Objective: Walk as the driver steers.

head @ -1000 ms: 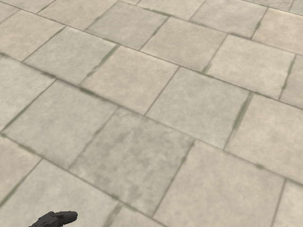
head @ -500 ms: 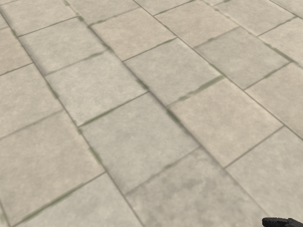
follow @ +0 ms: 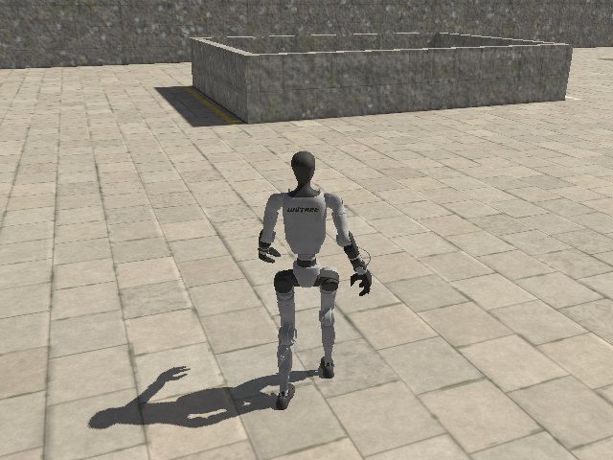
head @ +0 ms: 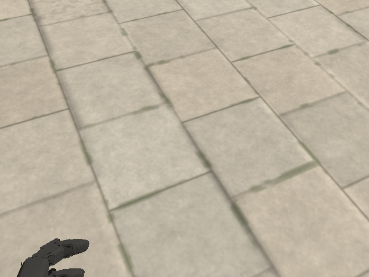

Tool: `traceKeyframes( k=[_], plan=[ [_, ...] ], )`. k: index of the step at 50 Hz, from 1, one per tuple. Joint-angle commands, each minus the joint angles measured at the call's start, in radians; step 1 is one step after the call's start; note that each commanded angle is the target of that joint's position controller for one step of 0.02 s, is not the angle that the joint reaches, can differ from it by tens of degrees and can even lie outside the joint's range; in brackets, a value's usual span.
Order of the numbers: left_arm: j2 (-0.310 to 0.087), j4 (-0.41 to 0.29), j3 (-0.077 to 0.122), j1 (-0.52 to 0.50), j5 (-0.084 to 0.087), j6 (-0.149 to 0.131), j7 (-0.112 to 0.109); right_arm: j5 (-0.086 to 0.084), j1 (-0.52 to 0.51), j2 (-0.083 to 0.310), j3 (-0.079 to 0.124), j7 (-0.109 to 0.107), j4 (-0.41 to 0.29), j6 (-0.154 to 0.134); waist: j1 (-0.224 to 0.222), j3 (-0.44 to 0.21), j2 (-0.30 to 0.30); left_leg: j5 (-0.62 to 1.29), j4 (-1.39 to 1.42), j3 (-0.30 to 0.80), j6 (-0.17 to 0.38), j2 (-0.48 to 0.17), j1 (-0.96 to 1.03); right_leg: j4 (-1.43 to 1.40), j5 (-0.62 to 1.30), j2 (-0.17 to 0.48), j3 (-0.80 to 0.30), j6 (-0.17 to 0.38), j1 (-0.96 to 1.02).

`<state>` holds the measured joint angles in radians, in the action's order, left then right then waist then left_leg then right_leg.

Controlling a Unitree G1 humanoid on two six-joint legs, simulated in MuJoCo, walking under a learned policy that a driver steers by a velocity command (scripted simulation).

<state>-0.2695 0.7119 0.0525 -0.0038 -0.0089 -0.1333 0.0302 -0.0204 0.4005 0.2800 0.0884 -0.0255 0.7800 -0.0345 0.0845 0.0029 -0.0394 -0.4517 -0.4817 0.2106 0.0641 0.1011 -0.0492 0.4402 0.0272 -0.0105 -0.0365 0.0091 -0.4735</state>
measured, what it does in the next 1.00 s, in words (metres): walks ahead, turning right: left foot, then right foot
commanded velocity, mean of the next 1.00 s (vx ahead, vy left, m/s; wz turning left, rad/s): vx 0.09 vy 0.00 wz -0.38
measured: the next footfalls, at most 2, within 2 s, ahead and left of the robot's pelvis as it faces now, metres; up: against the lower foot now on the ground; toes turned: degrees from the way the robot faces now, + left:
left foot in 0.44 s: +0.21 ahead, +0.10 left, +0.00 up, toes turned -14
right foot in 0.86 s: +0.12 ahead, -0.15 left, +0.00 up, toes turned -26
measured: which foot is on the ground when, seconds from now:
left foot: down 0.00-0.00, up 0.02-0.42, down 0.44-0.86, up 0.88-1.00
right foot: down 0.00-0.44, up 0.46-0.84, down 0.86-1.00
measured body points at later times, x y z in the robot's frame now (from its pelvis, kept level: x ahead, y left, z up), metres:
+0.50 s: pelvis +0.12 +0.00 +0.01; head +0.15 +0.01 +0.46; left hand +0.29 +0.27 -0.11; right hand +0.25 -0.29 -0.07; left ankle +0.17 +0.11 -0.73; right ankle +0.12 -0.12 -0.70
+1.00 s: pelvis +0.11 -0.04 +0.01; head +0.14 -0.09 +0.46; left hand +0.39 +0.13 -0.06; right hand +0.10 -0.37 -0.10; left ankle +0.16 +0.10 -0.64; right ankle +0.08 -0.13 -0.73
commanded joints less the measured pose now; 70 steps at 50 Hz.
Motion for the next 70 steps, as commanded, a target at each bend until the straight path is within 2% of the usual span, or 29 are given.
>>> traceKeyframes(
  k=[1, 2, 3, 4, 6, 9, 12, 17, 21, 22, 23, 24, 25, 27, 34, 40, 42, 43, 44, 45, 46, 48, 56, 63, 66, 67, 68, 69, 70],
  plan=[
    [-0.221, -0.015, 0.065, 0.258, -0.048, -0.026, -0.002, 0.03, -0.008, 0.053, -0.002, -0.008, -0.085, -0.011, -0.142, -0.283, 0.015, 0.48, -0.461, 0.03, -0.003, -0.078, -0.224, 0.08, 0.435, 0.229, -0.211, 0.167, 0.577],
    [-0.236, 0.041, 0.074, 0.334, -0.033, -0.007, 0.011, 0.005, 0.191, 0.019, -0.014, -0.003, -0.05, -0.017, -0.088, -0.404, -0.303, -0.205, -0.769, -0.017, -0.074, 0.049, -0.494, 0.019, 0.497, 0.429, -0.594, 0.353, 0.818],
    [-0.162, 0.033, 0.054, 0.325, 0.011, 0.003, 0.017, 0.0, 0.169, 0.112, -0.001, -0.001, -0.027, -0.016, -0.108, -0.353, -0.17, -0.202, -0.864, 0.037, -0.083, -0.008, -0.57, -0.026, 0.3, 0.408, -0.638, 0.334, 0.77],
    [-0.118, 0.013, 0.036, 0.235, 0.021, 0.014, 0.015, 0.006, 0.029, 0.149, 0.007, 0.001, -0.053, -0.008, -0.118, -0.212, -0.077, -0.128, -0.871, -0.02, -0.095, -0.056, -0.607, -0.036, 0.295, 0.357, -0.485, 0.29, 0.638],
    [-0.079, -0.003, 0.012, 0.137, 0.012, 0.029, 0.014, 0.041, -0.113, 0.136, 0.008, -0.005, -0.096, 0.0, -0.09, -0.091, 0.022, -0.033, -0.733, -0.086, -0.107, -0.127, -0.555, -0.065, 0.442, 0.268, -0.329, 0.253, 0.402],
    [-0.139, 0.016, 0.029, 0.139, 0.0, 0.042, 0.004, 0.03, -0.108, 0.055, -0.009, -0.012, -0.113, 0.007, -0.053, -0.102, -0.072, -0.01, -0.481, -0.136, -0.124, -0.121, -0.416, -0.087, 0.56, 0.19, -0.235, 0.233, 0.297],
    [-0.205, 0.012, 0.056, 0.153, 0.013, 0.071, -0.015, 0.022, -0.129, 0.067, -0.009, -0.025, -0.116, 0.02, -0.058, -0.164, -0.083, 0.074, -0.355, -0.143, -0.136, -0.091, -0.345, -0.097, 0.459, 0.196, -0.251, 0.241, 0.281],
    [-0.193, 0.0, 0.06, 0.158, 0.033, 0.119, -0.038, 0.018, -0.243, 0.077, -0.003, -0.023, -0.147, 0.04, -0.088, -0.099, -0.099, 0.151, -0.221, -0.122, -0.126, -0.065, -0.31, -0.138, -0.074, 0.162, -0.332, 0.201, 0.196],
    [-0.172, -0.018, 0.055, 0.146, 0.038, 0.144, -0.055, 0.012, -0.207, 0.087, 0.006, -0.006, -0.141, 0.002, -0.048, -0.082, -0.105, 0.295, 0.094, -0.134, -0.089, -0.07, -0.165, -0.045, -0.101, 0.113, -0.387, 0.143, 0.191],
    [-0.136, -0.024, 0.044, 0.172, 0.033, 0.146, -0.058, 0.024, -0.18, 0.135, 0.019, -0.009, -0.14, -0.003, -0.055, -0.113, -0.052, 0.355, 0.13, -0.066, -0.048, -0.184, -0.054, 0.039, -0.212, 0.075, -0.355, 0.094, 0.126],
    [-0.074, -0.033, 0.028, 0.218, 0.022, 0.144, -0.056, 0.045, -0.202, 0.204, 0.031, -0.019, -0.159, 0.005, -0.1, -0.122, 0.179, 0.546, 0.149, 0.138, 0.056, -0.4, 0.036, 0.264, -0.503, -0.047, -0.196, 0.03, -0.026],
    [-0.129, -0.058, 0.043, 0.223, 0.022, 0.134, -0.055, 0.075, -0.196, 0.206, 0.034, -0.008, -0.153, 0.008, -0.099, -0.113, 0.318, 0.686, 0.169, 0.294, 0.195, -0.527, -0.031, 0.474, -0.696, -0.088, -0.077, -0.013, -0.126],
    [-0.193, -0.039, 0.064, 0.25, 0.02, 0.134, -0.053, 0.065, -0.224, 0.154, 0.02, -0.006, -0.168, 0.004, -0.102, -0.102, 0.231, 0.694, 0.163, 0.243, 0.215, -0.505, -0.044, 0.625, -0.656, -0.038, -0.1, -0.043, -0.132],
    [-0.196, -0.002, 0.077, 0.28, 0.027, 0.16, -0.061, 0.041, -0.299, 0.105, 0.006, -0.005, -0.178, 0.003, -0.126, -0.071, 0.152, 0.648, 0.133, 0.058, 0.135, -0.386, -0.058, 0.728, -0.545, -0.015, -0.08, -0.083, -0.151],
    [-0.105, -0.104, 0.042, 0.151, 0.031, 0.179, -0.034, 0.036, -0.251, 0.154, 0.023, -0.024, -0.151, 0.03, -0.059, -0.083, 0.203, 0.678, 0.143, -0.114, 0.164, -0.374, -0.024, 0.515, -0.416, 0.039, 0.017, -0.125, -0.092],
    [-0.129, -0.142, 0.052, 0.157, 0.03, 0.191, -0.006, 0.005, -0.258, 0.201, 0.042, -0.003, -0.138, 0.031, -0.068, -0.084, 0.226, 0.63, 0.091, -0.16, 0.134, -0.417, -0.054, 0.223, -0.364, 0.027, 0.095, -0.05, 0.096],
    [-0.137, -0.121, 0.064, 0.229, 0.027, 0.192, -0.006, -0.013, -0.249, 0.179, 0.038, -0.001, -0.122, 0.027, -0.107, -0.092, 0.192, 0.536, -0.02, -0.222, 0.055, -0.378, -0.123, 0.008, -0.192, -0.012, 0.11, 0.008, 0.26],
    [-0.196, -0.119, 0.083, 0.265, 0.027, 0.189, -0.018, 0.007, -0.192, 0.138, 0.027, 0.004, -0.104, 0.024, -0.102, -0.11, 0.049, 0.361, -0.182, -0.308, -0.033, -0.316, -0.263, -0.051, 0.051, 0.063, -0.022, 0.055, 0.422],
    [-0.322, -0.15, 0.105, 0.273, 0.015, 0.185, -0.036, 0.068, -0.201, 0.066, -0.001, 0.009, -0.154, 0.023, -0.072, -0.111, -0.29, -0.213, -0.506, -0.365, -0.142, -0.172, -0.579, -0.029, 0.473, 0.352, -0.407, 0.214, 0.565],
    [-0.295, -0.16, 0.094, 0.297, -0.019, 0.161, -0.023, 0.048, -0.298, 0.119, 0.013, 0.0, -0.178, 0.019, -0.163, -0.172, -0.198, -0.267, -0.682, -0.193, -0.149, -0.117, -0.635, -0.06, 0.45, 0.421, -0.481, 0.366, 0.488],
    [-0.27, -0.152, 0.085, 0.264, -0.023, 0.142, -0.017, 0.021, -0.323, 0.149, 0.023, -0.007, -0.178, 0.025, -0.148, -0.127, -0.122, -0.189, -0.736, -0.156, -0.136, -0.135, -0.646, -0.079, 0.337, 0.359, -0.397, 0.334, 0.443],
    [-0.209, -0.154, 0.067, 0.17, 0.014, 0.137, -0.029, 0.027, -0.297, 0.157, 0.032, -0.023, -0.148, 0.036, -0.099, -0.077, -0.068, -0.034, -0.688, -0.136, -0.128, -0.154, -0.646, -0.081, 0.187, 0.258, -0.299, 0.232, 0.392],
    [-0.218, -0.157, 0.064, 0.167, 0.018, 0.154, -0.06, 0.024, -0.297, 0.107, 0.016, -0.012, -0.147, 0.028, -0.097, -0.095, -0.099, 0.119, -0.412, -0.126, -0.156, -0.094, -0.519, -0.082, 0.022, 0.188, -0.324, 0.218, 0.35],
    [-0.231, -0.168, 0.071, 0.145, 0.023, 0.168, -0.046, 0.01, -0.297, 0.12, 0.02, 0.014, -0.157, 0.004, -0.106, -0.084, -0.129, 0.076, -0.174, -0.112, -0.129, -0.053, -0.361, -0.051, -0.014, 0.17, -0.478, 0.213, 0.301],
    [-0.216, -0.176, 0.067, 0.108, 0.04, 0.177, -0.051, 0.011, -0.227, 0.12, 0.027, 0.023, -0.136, -0.008, -0.055, -0.097, -0.115, 0.26, 0.099, -0.132, -0.095, -0.061, -0.191, 0.011, -0.019, 0.114, -0.487, 0.155, 0.268],
    [-0.184, -0.177, 0.058, 0.134, 0.037, 0.176, -0.054, 0.022, -0.203, 0.164, 0.038, 0.019, -0.134, -0.007, -0.063, -0.123, -0.053, 0.35, 0.135, -0.061, -0.055, -0.172, -0.068, 0.083, -0.168, 0.068, -0.441, 0.103, 0.183],
    [-0.135, -0.182, 0.046, 0.197, 0.029, 0.172, -0.05, 0.04, -0.239, 0.247, 0.052, 0.011, -0.149, 0.004, -0.129, -0.114, 0.209, 0.545, 0.149, 0.15, 0.061, -0.376, 0.012, 0.279, -0.501, -0.078, -0.254, 0.034, 0.013],
    [-0.204, -0.184, 0.069, 0.185, 0.028, 0.162, -0.053, 0.067, -0.233, 0.227, 0.049, 0.016, -0.151, 0.004, -0.098, -0.082, 0.3, 0.638, 0.18, 0.295, 0.206, -0.504, -0.05, 0.512, -0.696, -0.12, -0.141, -0.019, -0.094],
    [-0.262, -0.165, 0.091, 0.209, 0.024, 0.161, -0.053, 0.058, -0.269, 0.179, 0.033, 0.012, -0.167, 0.002, -0.111, -0.068, 0.212, 0.615, 0.172, 0.235, 0.218, -0.499, -0.08, 0.669, -0.642, -0.06, -0.14, -0.048, -0.103]
  ],
)
Over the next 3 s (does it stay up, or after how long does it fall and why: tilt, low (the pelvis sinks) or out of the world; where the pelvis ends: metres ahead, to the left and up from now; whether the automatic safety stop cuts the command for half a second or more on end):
stays up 0.17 -0.45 0.02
